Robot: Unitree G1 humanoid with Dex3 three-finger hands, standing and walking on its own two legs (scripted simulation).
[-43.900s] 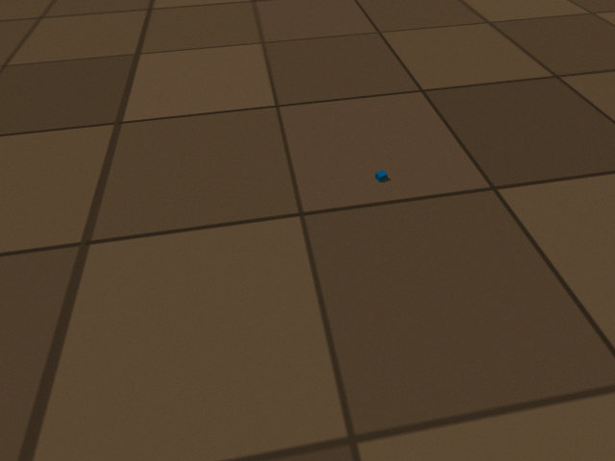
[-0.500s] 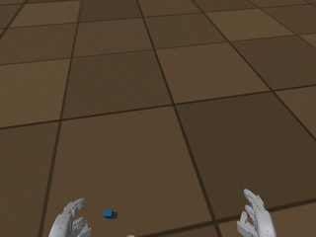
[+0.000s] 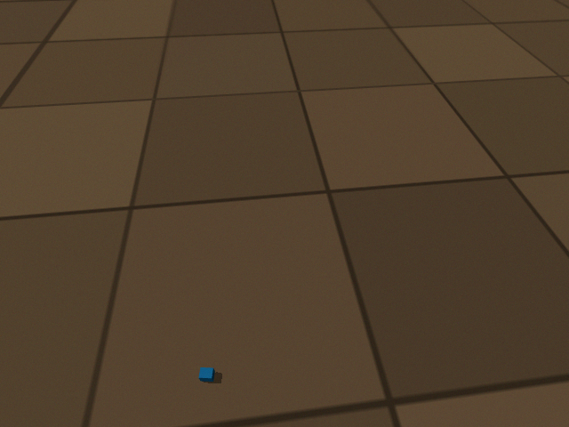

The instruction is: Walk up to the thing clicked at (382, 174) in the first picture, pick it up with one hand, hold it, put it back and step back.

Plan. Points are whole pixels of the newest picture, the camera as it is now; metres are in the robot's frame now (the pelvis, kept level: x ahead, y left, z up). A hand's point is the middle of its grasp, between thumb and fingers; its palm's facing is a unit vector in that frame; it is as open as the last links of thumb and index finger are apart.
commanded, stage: stand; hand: left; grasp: from above
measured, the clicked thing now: (206, 374) +0.39 +0.27 -0.73
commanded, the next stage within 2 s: none
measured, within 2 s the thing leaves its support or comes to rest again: neither
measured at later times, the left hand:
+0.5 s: hand out of the picture +0.02 +0.24 -0.14, palm faces +0.03 -0.94 -0.34, open 7.4 cm
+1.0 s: hand out of the picture +0.05 +0.21 -0.14, palm faces +0.02 -0.95 -0.32, open 7.4 cm
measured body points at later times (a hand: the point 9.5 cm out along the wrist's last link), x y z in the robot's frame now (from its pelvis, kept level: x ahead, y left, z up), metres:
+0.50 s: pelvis -0.01 +0.00 +0.02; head -0.03 +0.00 +0.47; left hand +0.01 +0.29 -0.12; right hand +0.05 -0.28 -0.12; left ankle +0.03 +0.12 -0.72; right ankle +0.00 -0.15 -0.72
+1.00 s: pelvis +0.00 -0.02 +0.03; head +0.00 -0.03 +0.48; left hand +0.05 +0.26 -0.11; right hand +0.05 -0.30 -0.12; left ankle +0.03 +0.12 -0.72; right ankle +0.00 -0.15 -0.72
